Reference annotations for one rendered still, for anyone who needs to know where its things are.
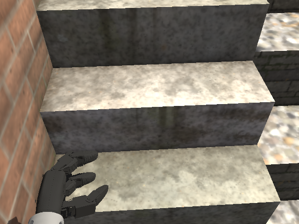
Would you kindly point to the robot left hand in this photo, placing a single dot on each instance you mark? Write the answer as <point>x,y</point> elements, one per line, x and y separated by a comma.
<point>58,182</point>

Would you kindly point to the left robot forearm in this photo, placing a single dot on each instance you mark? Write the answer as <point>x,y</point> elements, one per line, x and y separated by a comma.
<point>46,218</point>

